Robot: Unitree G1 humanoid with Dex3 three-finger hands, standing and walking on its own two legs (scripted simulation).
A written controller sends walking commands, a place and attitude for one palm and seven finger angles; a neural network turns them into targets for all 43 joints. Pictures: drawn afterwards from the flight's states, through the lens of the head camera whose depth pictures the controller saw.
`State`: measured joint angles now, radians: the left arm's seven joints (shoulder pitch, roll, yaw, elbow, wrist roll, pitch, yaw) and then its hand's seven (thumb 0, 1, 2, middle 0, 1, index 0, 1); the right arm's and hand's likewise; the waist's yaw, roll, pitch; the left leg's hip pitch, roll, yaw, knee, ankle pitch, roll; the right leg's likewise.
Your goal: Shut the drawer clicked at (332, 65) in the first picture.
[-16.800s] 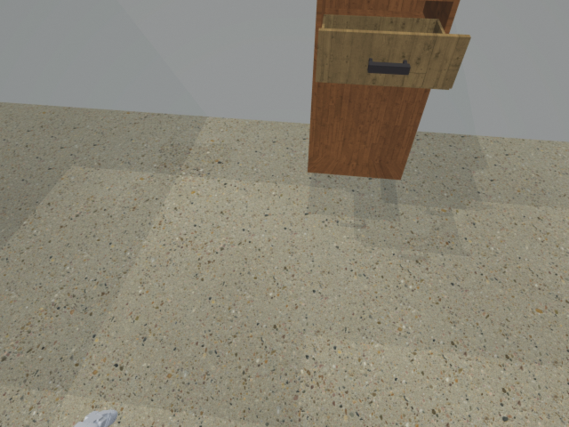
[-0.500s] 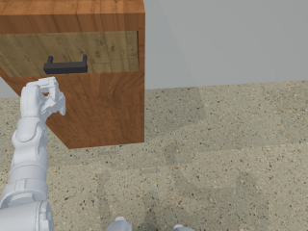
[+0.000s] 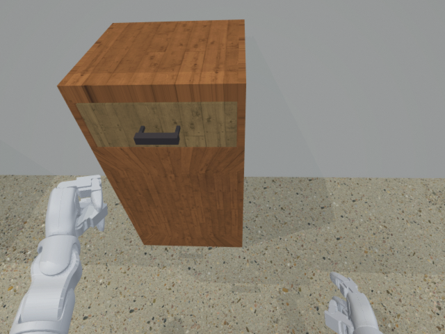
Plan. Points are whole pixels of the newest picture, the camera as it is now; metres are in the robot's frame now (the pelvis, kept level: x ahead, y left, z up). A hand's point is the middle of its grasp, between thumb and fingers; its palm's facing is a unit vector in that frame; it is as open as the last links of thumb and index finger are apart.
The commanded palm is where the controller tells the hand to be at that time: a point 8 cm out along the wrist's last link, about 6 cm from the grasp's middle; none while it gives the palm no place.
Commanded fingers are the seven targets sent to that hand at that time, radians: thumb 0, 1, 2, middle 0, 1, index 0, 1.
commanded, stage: draw the hand back to the body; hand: left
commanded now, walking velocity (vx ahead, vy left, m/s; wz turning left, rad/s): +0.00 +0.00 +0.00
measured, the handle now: (158, 133) +0.62 +0.24 -0.01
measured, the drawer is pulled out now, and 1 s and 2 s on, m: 0.00 0.00 0.00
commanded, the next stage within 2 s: step back with the hand held close in 0.56 s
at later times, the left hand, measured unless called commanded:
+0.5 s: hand (43, 260) +0.17 +0.24 +0.16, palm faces +0.39 -0.83 -0.41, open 3.3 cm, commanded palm +0.13 +0.28 +0.18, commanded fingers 0.00 0.90 0.90 -1.40 -1.60 -1.40 -1.60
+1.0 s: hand (39, 258) +0.17 +0.25 +0.16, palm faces +0.27 -0.82 -0.50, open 3.3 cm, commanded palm +0.12 +0.30 +0.18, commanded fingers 0.00 0.90 0.90 -1.40 -1.60 -1.40 -1.60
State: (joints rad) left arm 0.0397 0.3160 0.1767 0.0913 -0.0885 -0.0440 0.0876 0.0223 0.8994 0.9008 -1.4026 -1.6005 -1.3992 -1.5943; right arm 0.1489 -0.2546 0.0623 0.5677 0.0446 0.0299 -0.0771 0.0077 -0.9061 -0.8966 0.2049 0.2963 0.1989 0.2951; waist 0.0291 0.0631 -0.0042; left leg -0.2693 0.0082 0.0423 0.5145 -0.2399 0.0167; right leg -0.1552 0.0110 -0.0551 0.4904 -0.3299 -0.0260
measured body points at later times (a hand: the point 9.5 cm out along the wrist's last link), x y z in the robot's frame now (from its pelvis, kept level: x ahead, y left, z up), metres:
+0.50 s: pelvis +0.00 +0.00 +0.01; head -0.02 -0.03 +0.46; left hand +0.14 +0.28 +0.19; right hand +0.19 -0.22 -0.08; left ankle +0.02 +0.11 -0.74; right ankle -0.04 -0.10 -0.74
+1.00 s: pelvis -0.02 +0.02 +0.01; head +0.01 +0.00 +0.45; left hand +0.15 +0.29 +0.18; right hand +0.16 -0.22 -0.08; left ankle +0.02 +0.11 -0.74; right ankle -0.04 -0.10 -0.74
